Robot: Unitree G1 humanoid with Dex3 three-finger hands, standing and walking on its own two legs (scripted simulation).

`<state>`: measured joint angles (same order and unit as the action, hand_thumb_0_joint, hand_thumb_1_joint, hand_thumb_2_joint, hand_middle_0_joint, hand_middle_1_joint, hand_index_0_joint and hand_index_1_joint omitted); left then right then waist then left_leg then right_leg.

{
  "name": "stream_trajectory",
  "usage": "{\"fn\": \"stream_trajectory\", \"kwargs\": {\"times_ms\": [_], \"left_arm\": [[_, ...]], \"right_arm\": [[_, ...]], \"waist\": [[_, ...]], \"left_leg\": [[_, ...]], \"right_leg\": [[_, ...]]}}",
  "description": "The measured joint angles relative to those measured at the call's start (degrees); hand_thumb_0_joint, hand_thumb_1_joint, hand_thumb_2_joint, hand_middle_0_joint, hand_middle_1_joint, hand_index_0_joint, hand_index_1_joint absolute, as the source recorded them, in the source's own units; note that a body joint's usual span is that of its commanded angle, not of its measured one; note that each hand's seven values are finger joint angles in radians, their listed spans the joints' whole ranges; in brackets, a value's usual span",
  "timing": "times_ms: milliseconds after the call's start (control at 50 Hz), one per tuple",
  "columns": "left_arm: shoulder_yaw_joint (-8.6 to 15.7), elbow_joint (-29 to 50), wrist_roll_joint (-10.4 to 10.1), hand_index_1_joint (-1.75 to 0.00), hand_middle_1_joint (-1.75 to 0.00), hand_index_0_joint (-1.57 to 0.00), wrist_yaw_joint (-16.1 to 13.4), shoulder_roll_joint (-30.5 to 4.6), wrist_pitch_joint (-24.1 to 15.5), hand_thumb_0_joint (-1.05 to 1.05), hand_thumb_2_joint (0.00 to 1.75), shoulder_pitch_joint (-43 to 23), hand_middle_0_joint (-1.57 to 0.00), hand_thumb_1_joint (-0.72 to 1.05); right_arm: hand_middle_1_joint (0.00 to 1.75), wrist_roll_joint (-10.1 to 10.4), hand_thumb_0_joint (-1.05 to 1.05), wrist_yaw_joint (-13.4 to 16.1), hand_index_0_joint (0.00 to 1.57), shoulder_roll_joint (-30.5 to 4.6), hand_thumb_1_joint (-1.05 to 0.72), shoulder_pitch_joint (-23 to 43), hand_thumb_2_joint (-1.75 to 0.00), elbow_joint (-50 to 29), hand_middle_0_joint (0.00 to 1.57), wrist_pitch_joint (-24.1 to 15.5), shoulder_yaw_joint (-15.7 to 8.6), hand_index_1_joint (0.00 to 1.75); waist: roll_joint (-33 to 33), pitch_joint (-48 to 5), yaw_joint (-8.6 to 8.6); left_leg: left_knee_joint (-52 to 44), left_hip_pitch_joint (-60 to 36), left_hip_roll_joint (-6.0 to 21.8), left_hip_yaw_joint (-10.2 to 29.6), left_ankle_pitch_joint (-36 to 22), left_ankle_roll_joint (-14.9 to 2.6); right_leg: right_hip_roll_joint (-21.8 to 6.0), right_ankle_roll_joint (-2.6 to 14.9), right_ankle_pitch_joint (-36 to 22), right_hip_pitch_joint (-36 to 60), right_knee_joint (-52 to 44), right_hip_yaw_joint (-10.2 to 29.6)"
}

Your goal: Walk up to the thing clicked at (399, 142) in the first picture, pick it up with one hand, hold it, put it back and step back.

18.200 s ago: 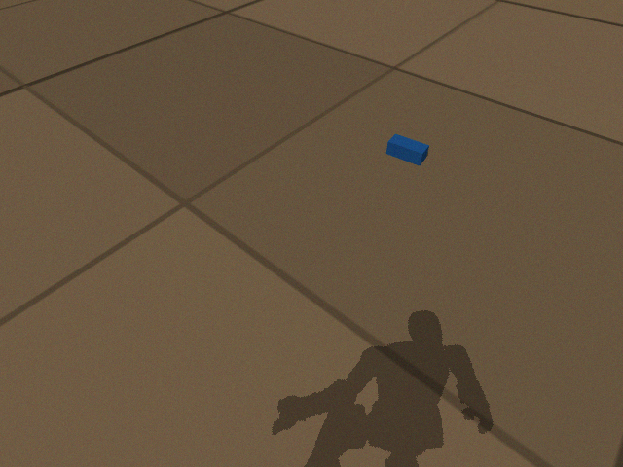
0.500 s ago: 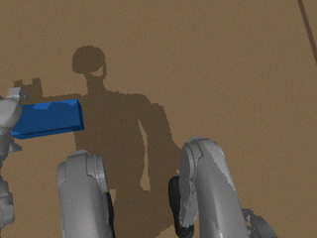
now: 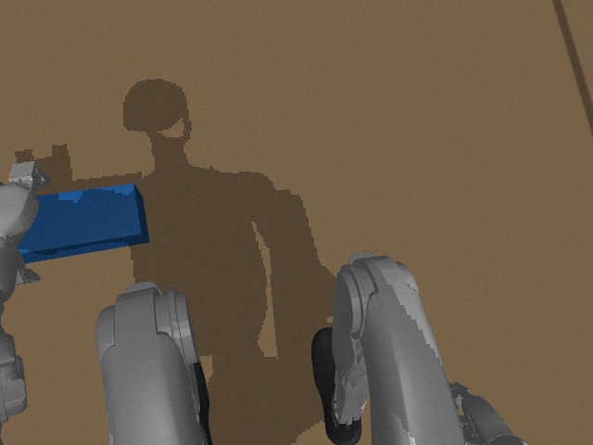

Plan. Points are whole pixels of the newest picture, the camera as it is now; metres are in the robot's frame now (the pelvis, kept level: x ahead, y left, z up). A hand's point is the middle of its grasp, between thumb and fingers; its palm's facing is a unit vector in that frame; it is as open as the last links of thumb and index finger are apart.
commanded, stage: rise first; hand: left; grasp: from above
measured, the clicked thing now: (79, 223) +0.44 +0.31 -0.28
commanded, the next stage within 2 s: approach in 1.26 s
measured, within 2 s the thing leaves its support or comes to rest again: neither
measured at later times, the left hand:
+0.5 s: hand (14, 235) +0.40 +0.35 -0.17, palm faces -0.45 -0.10 -0.89, open 14.2 cm
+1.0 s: hand (6, 231) +0.40 +0.35 -0.15, palm faces -0.45 -0.10 -0.89, open 14.2 cm
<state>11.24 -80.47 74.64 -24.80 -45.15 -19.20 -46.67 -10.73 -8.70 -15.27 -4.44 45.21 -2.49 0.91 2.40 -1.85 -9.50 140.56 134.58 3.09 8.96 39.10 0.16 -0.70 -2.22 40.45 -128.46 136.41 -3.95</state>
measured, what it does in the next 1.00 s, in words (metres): stands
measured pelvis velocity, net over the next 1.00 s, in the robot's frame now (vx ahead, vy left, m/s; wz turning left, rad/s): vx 0.00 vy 0.00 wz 0.00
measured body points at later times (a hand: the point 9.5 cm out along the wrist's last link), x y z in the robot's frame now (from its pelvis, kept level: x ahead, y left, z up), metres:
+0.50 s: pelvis +0.00 +0.00 +0.00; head +0.22 +0.08 +0.38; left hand +0.42 +0.35 -0.11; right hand +0.09 -0.28 -0.11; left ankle +0.07 +0.13 -0.28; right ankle +0.10 -0.13 -0.28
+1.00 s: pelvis +0.00 +0.00 +0.01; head +0.22 +0.08 +0.39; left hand +0.42 +0.36 -0.10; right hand +0.09 -0.27 -0.10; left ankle +0.07 +0.13 -0.28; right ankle +0.10 -0.13 -0.28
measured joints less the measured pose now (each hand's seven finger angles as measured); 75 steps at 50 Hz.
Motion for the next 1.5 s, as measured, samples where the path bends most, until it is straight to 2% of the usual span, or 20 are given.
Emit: {"fn": "stream_trajectory", "kwargs": {"times_ms": [240, 420, 600, 840, 1120, 1420, 1500], "left_arm": [[0.38, -0.61, 0.37, -1.04, -1.02, -0.07, -0.60, -0.11, 0.60, 0.00, 1.05, -0.48, -0.08, -0.57], [-0.20, 0.04, -0.31, -1.04, -1.03, -0.07, 1.08, -0.33, 0.88, 0.00, 1.05, -0.21, -0.09, -0.57], [-1.12, -0.24, -0.05, -1.04, -1.02, -0.07, 1.47, -0.75, 0.21, 0.00, 1.05, -0.76, -0.09, -0.57], [-1.35, 1.02, -0.17, -1.04, -1.02, -0.07, 1.82, -0.03, 0.73, 0.00, 1.05, -0.70, -0.09, -0.58], [-1.56, 0.14, -0.35, -1.04, -1.03, -0.08, 3.13, -1.15, 0.16, 0.00, 1.05, -1.43, -0.09, -0.57], [-1.50, -1.03, 0.91, -1.04, -1.02, -0.07, 1.23, -0.58, -0.29, 0.00, 1.06, -1.34, -0.09, -0.57], [-3.56, -1.42, 0.68, -1.05, -1.03, -0.07, 1.03, -0.11, 0.60, 0.00, 1.05, -2.17, -0.09, -0.57]], "right_arm": [[0.30, -0.41, 0.00, -0.08, 0.20, 0.01, -0.91, -0.44, -0.90, 0.47, 0.20, -0.03, 0.31, 0.30], [0.30, -0.14, 0.00, 0.00, 0.20, -0.10, -0.91, -0.85, -0.90, 0.31, 0.20, -0.12, 0.38, 0.30], [0.30, 0.11, 0.00, 0.00, 0.20, 0.00, -0.91, -0.81, -0.90, 0.28, 0.20, -0.03, 0.60, 0.30], [0.30, 0.56, 0.00, 0.08, 0.20, 0.07, -0.91, -0.70, -0.90, 0.06, 0.20, 0.07, 0.32, 0.30], [0.30, 0.72, 0.00, 0.09, 0.20, -0.20, -0.91, -1.14, -0.90, -0.20, 0.20, 0.09, 0.75, 0.30], [0.30, 0.18, 0.00, 0.05, 0.20, 0.04, -0.91, -0.97, -0.90, 0.16, 0.20, -0.01, 1.10, 0.30], [0.30, 0.09, 0.00, -0.02, 0.20, 0.18, -0.91, -0.95, -0.90, 0.20, 0.20, -0.59, 0.91, 0.30]], "waist": [[0.08, -0.20, -0.42], [-0.26, -0.51, -0.30], [-0.13, -0.83, -0.23], [-0.52, -1.25, 0.03], [-0.39, -1.02, -0.28], [-0.37, -1.48, -0.50], [-0.23, -1.57, -0.66]], "left_leg": [[0.39, 0.14, -0.01, 0.22, -0.08, 0.13], [0.14, 0.08, -0.11, 0.20, -0.39, -0.07], [-0.11, -0.08, -0.36, 0.03, -0.62, -0.09], [-0.86, -0.40, -0.40, -0.20, -0.78, -0.24], [-1.00, -0.37, -0.51, -0.10, -1.20, -0.24], [-0.59, 0.06, -0.72, -0.04, -1.39, -0.18], [-0.74, -0.03, -0.74, -0.30, -1.48, -0.15]], "right_leg": [[0.14, 0.05, -0.21, -0.22, 0.33, -0.12], [0.11, -0.09, -0.45, 0.05, -0.06, -0.14], [-0.10, -0.08, -0.41, 0.35, -0.19, -0.02], [-0.15, -0.20, -0.52, 0.71, -0.92, 0.09], [-0.14, -0.18, -0.94, 0.73, -1.13, 0.00], [-0.16, -0.20, -1.00, 0.39, -0.70, 0.01], [-0.20, -0.22, -1.03, 0.31, -0.63, 0.26]]}}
